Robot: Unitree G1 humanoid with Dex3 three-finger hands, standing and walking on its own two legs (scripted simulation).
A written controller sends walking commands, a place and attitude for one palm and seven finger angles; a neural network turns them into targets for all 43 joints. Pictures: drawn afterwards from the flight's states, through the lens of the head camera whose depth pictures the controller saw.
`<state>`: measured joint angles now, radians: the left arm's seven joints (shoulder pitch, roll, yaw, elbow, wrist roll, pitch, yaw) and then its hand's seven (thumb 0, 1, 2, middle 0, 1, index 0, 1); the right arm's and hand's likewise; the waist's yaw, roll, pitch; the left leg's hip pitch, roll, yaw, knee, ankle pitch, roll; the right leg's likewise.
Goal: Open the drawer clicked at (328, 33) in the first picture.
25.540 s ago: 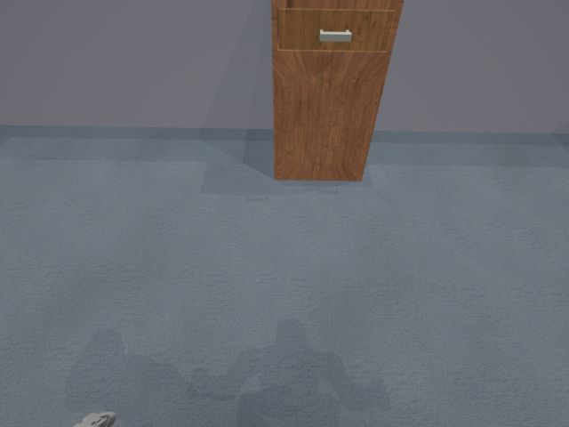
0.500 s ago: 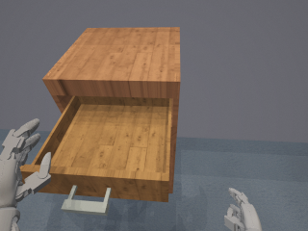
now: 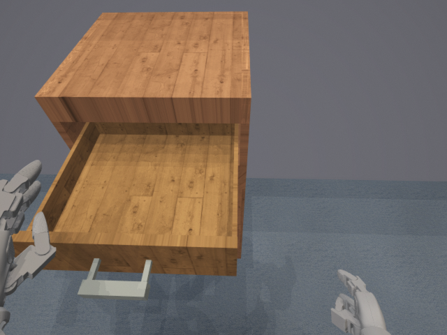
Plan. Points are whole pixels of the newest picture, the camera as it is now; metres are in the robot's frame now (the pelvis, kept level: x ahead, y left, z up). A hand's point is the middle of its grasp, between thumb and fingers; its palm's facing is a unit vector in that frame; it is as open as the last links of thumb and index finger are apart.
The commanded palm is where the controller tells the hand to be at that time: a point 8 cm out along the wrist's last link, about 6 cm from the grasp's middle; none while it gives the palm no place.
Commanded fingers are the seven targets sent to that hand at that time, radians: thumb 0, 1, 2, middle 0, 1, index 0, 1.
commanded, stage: step back with the hand held close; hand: left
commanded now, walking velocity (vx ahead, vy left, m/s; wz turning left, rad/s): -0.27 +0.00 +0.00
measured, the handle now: (118, 277) +0.21 +0.21 -0.02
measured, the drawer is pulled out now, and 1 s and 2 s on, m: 0.30 0.30 0.30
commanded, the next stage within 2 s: stop stepping back and stand still in 0.94 s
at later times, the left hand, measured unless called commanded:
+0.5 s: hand out of the picture +0.13 +0.26 +0.16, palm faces +0.33 -0.81 -0.49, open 7.4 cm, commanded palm +0.06 +0.30 +0.18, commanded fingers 0.00 0.90 0.90 -0.20 -0.30 -0.20 -0.30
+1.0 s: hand out of the picture +0.05 +0.22 +0.16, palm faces +0.19 -0.83 -0.53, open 7.4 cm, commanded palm -0.03 +0.28 +0.18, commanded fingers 0.00 0.90 0.90 -0.20 -0.30 -0.20 -0.30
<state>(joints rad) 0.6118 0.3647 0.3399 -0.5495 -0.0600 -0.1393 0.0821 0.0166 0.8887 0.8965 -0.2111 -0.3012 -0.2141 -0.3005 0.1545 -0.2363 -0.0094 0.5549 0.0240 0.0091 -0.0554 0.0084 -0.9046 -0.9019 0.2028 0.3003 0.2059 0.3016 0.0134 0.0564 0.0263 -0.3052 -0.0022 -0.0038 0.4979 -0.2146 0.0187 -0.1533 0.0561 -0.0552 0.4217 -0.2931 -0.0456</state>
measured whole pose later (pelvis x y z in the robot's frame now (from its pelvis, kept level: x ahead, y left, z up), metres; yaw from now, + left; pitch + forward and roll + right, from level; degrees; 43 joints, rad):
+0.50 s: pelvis -0.06 +0.02 -0.01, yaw +1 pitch +2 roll -2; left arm 0.65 0.40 0.39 -0.66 -0.06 -0.18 0.12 0.02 0.89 0.90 -0.21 -0.30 -0.22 -0.30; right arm 0.18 -0.19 0.01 0.54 0.02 -0.06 -0.06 0.01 -0.90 -0.90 0.20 0.30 0.21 0.30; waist 0.01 0.02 0.04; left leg -0.49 -0.01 -0.01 0.63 -0.25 0.03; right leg -0.34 0.04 -0.08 0.56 -0.27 -0.03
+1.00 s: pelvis -0.17 +0.00 -0.01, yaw -1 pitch +3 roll -3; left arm 0.64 0.46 0.41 -0.70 -0.09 -0.21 0.08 0.02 0.89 0.90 -0.21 -0.30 -0.22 -0.30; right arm 0.09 -0.18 0.02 0.57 0.00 -0.11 -0.02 0.01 -0.90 -0.90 0.21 0.30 0.21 0.30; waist -0.01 0.04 0.09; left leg -0.53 0.07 -0.02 0.50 -0.04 0.00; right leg -0.22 0.07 -0.06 0.50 -0.32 -0.02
